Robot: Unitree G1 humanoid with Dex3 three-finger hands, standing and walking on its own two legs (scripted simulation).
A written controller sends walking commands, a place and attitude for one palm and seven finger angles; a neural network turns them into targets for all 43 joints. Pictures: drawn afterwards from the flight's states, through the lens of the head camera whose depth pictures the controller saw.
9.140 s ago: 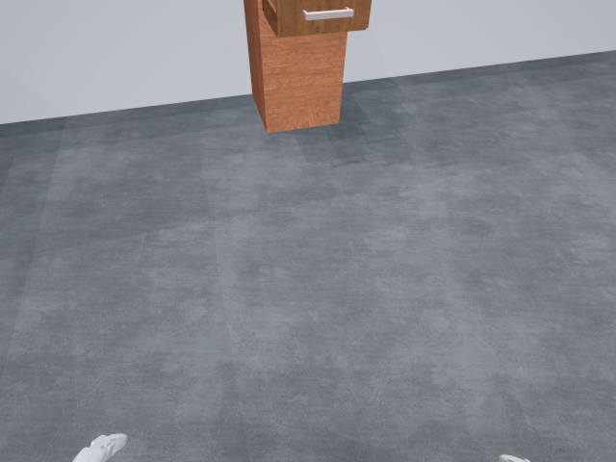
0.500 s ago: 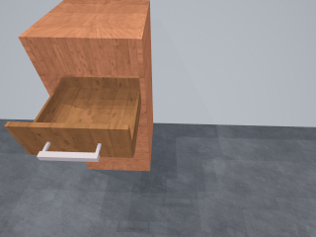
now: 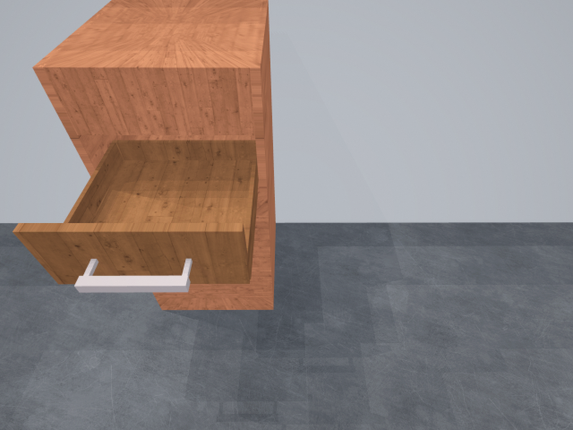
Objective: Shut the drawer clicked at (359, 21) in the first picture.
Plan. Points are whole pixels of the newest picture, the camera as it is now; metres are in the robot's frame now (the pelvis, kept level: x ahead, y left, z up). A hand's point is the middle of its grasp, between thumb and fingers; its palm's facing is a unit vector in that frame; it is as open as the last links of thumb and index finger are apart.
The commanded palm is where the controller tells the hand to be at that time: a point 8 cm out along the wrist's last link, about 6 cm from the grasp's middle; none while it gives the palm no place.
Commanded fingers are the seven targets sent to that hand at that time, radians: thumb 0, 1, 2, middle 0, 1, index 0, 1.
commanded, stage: look again from close up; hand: left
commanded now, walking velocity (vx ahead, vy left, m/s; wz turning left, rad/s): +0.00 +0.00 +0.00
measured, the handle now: (137, 274) +0.39 +0.29 -0.05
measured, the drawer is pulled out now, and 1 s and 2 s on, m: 0.28 0.28 0.28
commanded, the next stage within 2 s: shuffle to correct the standing spot in 0.30 s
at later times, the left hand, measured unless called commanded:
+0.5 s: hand out of the picture -0.02 +0.19 -0.18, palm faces +0.04 -0.99 -0.15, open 7.4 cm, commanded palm none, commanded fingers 0.00 0.90 0.90 -0.20 -0.30 -0.20 -0.30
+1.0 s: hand out of the picture +0.06 +0.22 -0.18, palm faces +0.04 -0.99 -0.15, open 7.4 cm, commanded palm none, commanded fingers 0.00 0.90 0.90 -0.20 -0.30 -0.20 -0.30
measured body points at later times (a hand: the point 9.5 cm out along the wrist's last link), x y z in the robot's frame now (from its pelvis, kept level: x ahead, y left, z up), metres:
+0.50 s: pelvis +0.00 +0.04 +0.00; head +0.00 +0.04 +0.45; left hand -0.02 +0.24 -0.16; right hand -0.01 -0.17 -0.16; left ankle -0.01 +0.11 -0.74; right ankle +0.05 -0.09 -0.74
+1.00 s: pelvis +0.07 +0.06 +0.00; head +0.07 +0.07 +0.45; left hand +0.06 +0.27 -0.17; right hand +0.03 -0.14 -0.16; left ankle -0.01 +0.11 -0.73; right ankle +0.08 -0.06 -0.72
